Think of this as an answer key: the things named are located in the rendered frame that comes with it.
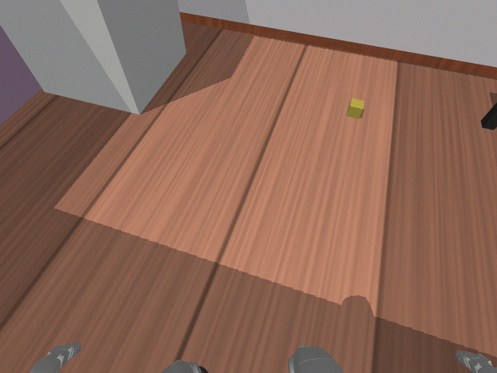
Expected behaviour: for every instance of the cube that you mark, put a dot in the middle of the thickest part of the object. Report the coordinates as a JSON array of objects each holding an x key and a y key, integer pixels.
[{"x": 355, "y": 108}]

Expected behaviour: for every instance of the left robot hand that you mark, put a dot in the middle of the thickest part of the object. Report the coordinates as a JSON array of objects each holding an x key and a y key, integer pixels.
[{"x": 56, "y": 358}]

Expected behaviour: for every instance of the right robot hand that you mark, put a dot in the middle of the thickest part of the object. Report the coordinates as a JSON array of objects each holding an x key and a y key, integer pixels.
[{"x": 475, "y": 363}]

